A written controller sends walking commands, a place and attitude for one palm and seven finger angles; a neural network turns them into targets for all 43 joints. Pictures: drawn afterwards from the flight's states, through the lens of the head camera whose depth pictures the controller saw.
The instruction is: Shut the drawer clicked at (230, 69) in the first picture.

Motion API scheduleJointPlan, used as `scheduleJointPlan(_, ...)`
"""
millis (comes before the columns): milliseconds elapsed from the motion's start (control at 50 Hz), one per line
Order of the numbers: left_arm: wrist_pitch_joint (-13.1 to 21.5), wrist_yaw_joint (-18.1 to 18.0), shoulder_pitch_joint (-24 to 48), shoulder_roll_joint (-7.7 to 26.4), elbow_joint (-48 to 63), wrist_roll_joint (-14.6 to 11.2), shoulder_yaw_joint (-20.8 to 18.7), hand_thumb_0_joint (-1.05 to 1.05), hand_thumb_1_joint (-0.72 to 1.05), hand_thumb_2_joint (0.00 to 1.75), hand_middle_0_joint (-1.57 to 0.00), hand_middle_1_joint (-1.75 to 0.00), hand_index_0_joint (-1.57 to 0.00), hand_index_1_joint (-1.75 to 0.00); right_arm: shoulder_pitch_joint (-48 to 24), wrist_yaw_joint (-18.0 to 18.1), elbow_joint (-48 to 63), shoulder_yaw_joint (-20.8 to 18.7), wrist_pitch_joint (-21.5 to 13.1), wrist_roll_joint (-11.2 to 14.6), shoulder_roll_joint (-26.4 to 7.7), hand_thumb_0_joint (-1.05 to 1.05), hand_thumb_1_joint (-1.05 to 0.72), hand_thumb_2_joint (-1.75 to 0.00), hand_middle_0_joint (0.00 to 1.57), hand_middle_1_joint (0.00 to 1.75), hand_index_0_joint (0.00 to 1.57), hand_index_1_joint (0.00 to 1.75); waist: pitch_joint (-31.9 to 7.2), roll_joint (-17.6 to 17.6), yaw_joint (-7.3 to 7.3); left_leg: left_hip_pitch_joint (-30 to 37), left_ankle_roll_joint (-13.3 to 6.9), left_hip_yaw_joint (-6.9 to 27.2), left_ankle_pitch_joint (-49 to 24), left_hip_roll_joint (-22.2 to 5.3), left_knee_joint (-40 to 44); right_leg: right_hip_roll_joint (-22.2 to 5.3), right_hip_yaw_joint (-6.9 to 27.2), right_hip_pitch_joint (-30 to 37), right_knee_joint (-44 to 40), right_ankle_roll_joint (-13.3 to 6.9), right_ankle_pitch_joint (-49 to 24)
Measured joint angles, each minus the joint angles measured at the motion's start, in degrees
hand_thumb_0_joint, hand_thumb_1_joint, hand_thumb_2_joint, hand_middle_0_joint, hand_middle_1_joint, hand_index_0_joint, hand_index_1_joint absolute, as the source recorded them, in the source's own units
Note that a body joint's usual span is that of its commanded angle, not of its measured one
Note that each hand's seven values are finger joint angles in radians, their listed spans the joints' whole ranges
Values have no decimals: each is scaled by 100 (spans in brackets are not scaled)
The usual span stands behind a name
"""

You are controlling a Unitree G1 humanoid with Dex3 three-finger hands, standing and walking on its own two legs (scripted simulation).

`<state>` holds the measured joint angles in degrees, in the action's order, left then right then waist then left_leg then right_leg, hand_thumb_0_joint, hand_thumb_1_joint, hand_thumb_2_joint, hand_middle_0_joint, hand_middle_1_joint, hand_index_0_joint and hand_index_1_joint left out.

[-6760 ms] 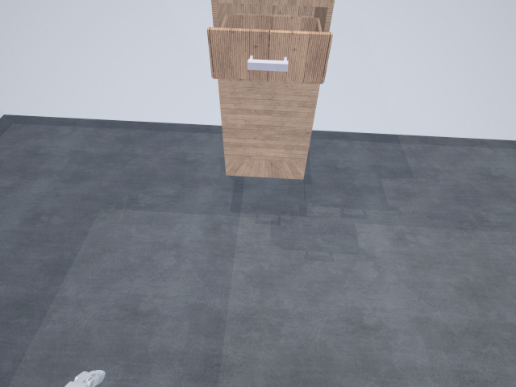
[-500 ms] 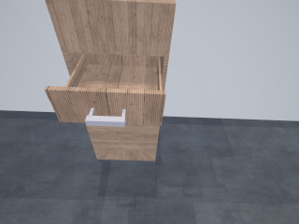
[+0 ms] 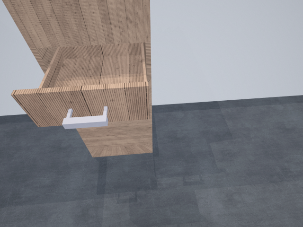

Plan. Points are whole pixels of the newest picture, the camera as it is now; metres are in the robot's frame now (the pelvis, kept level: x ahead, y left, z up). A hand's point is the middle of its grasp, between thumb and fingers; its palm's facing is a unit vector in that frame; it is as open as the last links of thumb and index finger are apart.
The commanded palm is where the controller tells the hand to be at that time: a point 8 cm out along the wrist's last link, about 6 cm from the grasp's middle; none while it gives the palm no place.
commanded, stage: look again from close up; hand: left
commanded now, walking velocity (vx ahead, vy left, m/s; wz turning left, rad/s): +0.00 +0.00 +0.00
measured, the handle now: (87, 116) +0.42 +0.21 +0.04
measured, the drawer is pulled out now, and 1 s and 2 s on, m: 0.24 0.24 0.24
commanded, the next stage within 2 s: shuffle to correct the standing spot in 0.28 s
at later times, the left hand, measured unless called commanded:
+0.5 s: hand out of the picture -0.03 +0.15 -0.15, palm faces +0.08 -0.98 -0.21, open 7.4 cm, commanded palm none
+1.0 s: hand out of the picture +0.00 +0.17 -0.17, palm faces +0.17 -0.98 -0.14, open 7.4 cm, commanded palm none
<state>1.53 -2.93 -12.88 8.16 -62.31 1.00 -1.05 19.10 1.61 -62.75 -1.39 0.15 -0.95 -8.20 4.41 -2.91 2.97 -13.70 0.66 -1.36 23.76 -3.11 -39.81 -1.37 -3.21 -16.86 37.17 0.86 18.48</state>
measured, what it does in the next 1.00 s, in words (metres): steps on the spot: left foot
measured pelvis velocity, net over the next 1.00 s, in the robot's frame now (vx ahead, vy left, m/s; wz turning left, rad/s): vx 0.05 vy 0.02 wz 0.08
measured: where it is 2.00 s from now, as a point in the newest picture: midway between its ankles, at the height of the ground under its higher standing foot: outside the picture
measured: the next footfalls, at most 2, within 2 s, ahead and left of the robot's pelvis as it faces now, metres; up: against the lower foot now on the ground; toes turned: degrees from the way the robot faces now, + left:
left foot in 1.00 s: +0.14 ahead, +0.13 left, +0.00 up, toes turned +11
right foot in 1.40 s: +0.17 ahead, -0.11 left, +0.00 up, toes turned +1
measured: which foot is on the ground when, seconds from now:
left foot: down 0.00-0.78, up 0.80-0.98, down 1.00-1.00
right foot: down 0.00-1.00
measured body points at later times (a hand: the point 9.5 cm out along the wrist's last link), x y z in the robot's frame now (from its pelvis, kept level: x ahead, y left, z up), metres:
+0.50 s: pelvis -0.01 -0.02 +0.02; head -0.01 -0.04 +0.47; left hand -0.03 +0.20 -0.14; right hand -0.03 -0.24 -0.15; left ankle -0.03 +0.12 -0.72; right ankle +0.02 -0.13 -0.72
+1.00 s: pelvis +0.05 +0.02 +0.01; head +0.05 +0.03 +0.46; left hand -0.01 +0.22 -0.16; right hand +0.07 -0.20 -0.15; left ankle +0.09 +0.12 -0.72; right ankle +0.02 -0.11 -0.72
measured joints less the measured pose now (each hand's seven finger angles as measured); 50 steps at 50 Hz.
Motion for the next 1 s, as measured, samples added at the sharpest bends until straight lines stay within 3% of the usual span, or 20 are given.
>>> scheduleJointPlan(40,-94,-27,-22,50,-73,-37,-6,1,94,90,-20,-30,-20,-30,-45,-14,64,45,-67,8,37,0,-91,-90,20,30,20,30,-192,139,-1,213,16,-40,-43,80,248,-72,38,112,-31,3,22)
scheduleJointPlan(120,-106,4,-29,32,-56,-59,42,1,94,90,-20,-30,-20,-30,-175,72,91,109,-60,-37,-19,1,-93,-90,20,30,20,30,-422,68,-149,488,25,-38,-236,110,654,-88,23,356,-342,-13,-109)
scheduleJointPlan(240,-55,59,-152,23,-10,-49,91,0,93,90,-20,-30,-20,-30,-343,20,120,91,-22,3,-193,2,-95,-90,20,30,20,30,-390,13,-217,666,66,-29,-542,159,1110,-123,6,454,-595,-66,-288)
scheduleJointPlan(440,-86,114,-496,-54,-123,-45,101,0,91,90,-20,-30,-20,-30,-154,-42,-52,146,20,13,-124,0,-92,-90,20,30,20,30,-250,64,-237,648,141,84,-790,83,1375,-44,-122,497,-896,-169,-505)
scheduleJointPlan(560,-141,136,-759,-104,-68,-11,-8,0,91,90,-20,-30,-20,-30,159,-87,-198,115,107,-43,-66,0,-92,-90,20,30,20,30,-315,117,-278,387,-98,182,-417,68,897,-52,-246,430,-742,-185,-365)
scheduleJointPlan(640,-180,154,-917,-69,-91,-4,-63,0,91,90,-20,-30,-20,-30,351,-92,-237,97,31,-62,7,0,-91,-90,20,30,20,30,-377,311,-294,426,38,99,-465,156,893,-161,-156,313,-413,-176,-57)
scheduleJointPlan(700,-186,193,-982,-54,-107,30,-65,0,91,90,-20,-30,-20,-30,524,-66,-228,78,-73,-53,66,0,-91,-90,19,30,20,30,-452,340,-239,468,13,51,-384,211,929,-168,-112,183,-78,-294,362)
scheduleJointPlan(760,-70,233,-938,-30,-37,31,-86,0,91,90,-20,-30,-20,-30,632,-35,-252,99,-136,-24,158,0,-91,-90,20,30,20,30,-421,341,-209,479,5,43,-309,265,891,-121,-130,217,-240,-341,46)
scheduleJointPlan(800,63,227,-849,-70,13,15,-102,0,91,90,-20,-30,-20,-30,645,-33,-289,114,-137,1,186,0,-91,-90,20,30,20,30,-364,214,-220,320,-91,77,-123,212,498,-91,-232,266,-213,-249,44)
scheduleJointPlan(860,229,165,-808,-137,94,14,-115,0,91,90,-20,-30,-20,-30,516,-84,-300,86,-60,-8,205,0,-91,-90,20,30,20,30,-333,148,-296,-310,-205,-85,477,199,-843,-126,-403,480,-408,-202,117)
scheduleJointPlan(900,239,124,-851,-169,108,37,-115,0,91,90,-20,-30,-20,-30,318,-137,-230,54,-41,-5,185,0,-91,-90,20,30,20,30,-304,185,-349,-614,-247,-227,559,179,-1139,-163,-428,657,-605,-177,61)
scheduleJointPlan(1000,55,149,-1057,-188,-36,29,-106,0,91,90,-20,-30,-20,-30,-99,-122,119,-6,-170,-63,16,3,-94,-90,20,30,20,30,-292,314,-316,-478,-225,-449,-466,98,460,-229,-356,782,-395,-76,304)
